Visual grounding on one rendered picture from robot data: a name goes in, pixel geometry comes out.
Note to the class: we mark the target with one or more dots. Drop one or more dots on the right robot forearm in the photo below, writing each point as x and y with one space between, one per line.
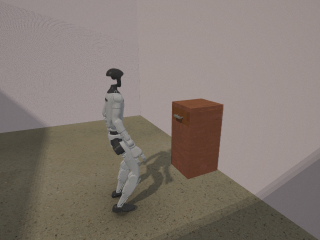
122 131

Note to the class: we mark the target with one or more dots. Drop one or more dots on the left robot forearm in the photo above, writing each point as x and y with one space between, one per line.
108 128

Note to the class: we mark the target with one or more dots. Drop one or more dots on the right robot upper arm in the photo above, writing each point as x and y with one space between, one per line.
117 101

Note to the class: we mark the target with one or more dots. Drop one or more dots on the humanoid robot head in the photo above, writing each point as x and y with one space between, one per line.
114 74

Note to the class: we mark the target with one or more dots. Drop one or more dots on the handle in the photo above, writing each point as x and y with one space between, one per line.
176 115

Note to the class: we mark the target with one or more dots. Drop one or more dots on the left robot upper arm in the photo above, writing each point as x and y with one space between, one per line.
104 110

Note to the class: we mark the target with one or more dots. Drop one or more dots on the robot left thigh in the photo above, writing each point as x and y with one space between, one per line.
123 164

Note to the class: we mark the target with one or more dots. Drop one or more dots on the robot right hand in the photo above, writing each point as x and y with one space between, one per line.
135 152

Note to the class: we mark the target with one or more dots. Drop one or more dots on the drawer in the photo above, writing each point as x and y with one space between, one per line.
181 113

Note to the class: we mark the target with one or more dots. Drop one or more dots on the cabinet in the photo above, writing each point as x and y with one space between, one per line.
195 149

